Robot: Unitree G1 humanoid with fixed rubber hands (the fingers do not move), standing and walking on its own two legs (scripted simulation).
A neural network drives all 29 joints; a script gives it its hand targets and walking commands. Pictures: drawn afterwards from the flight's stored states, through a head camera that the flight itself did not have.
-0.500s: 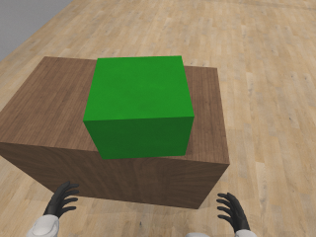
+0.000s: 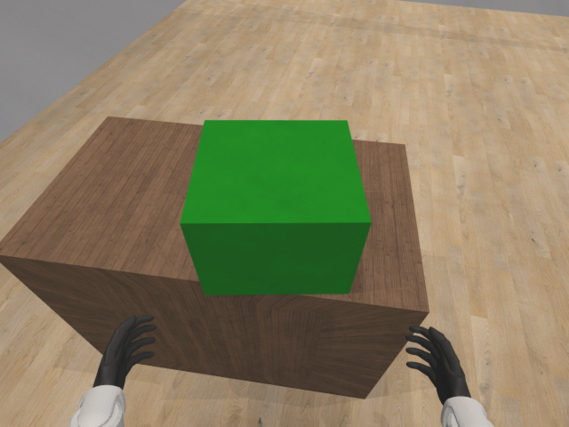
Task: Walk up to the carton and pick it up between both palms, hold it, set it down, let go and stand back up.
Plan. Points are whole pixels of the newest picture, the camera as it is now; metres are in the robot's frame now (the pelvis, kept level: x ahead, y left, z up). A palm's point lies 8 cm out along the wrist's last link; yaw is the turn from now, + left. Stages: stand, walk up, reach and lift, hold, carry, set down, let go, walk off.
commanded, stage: reach and lift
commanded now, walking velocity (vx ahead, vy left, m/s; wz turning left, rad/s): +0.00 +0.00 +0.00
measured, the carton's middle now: (276, 206) +0.49 +0.03 -0.02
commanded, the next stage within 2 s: none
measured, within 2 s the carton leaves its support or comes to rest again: neither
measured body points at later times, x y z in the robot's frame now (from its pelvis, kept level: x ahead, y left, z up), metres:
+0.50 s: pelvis -0.01 -0.01 -0.01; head +0.01 -0.01 +0.44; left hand +0.27 +0.26 -0.02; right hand +0.27 -0.23 -0.03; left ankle -0.05 +0.11 -0.74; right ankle +0.03 -0.13 -0.74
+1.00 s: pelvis -0.02 -0.01 +0.00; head -0.01 -0.01 +0.45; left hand +0.33 +0.26 +0.04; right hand +0.35 -0.23 +0.04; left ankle -0.05 +0.11 -0.74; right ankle +0.03 -0.13 -0.74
